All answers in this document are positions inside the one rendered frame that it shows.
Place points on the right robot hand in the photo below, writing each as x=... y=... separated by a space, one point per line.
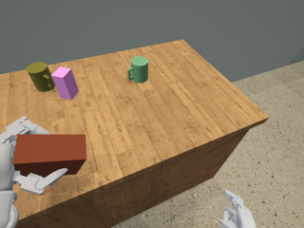
x=242 y=218

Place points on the table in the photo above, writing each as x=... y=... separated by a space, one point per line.
x=145 y=142

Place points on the sponge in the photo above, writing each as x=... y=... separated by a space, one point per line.
x=43 y=154

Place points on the left robot hand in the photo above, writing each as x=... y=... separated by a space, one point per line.
x=32 y=183

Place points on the robot left forearm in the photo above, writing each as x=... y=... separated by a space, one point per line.
x=9 y=215

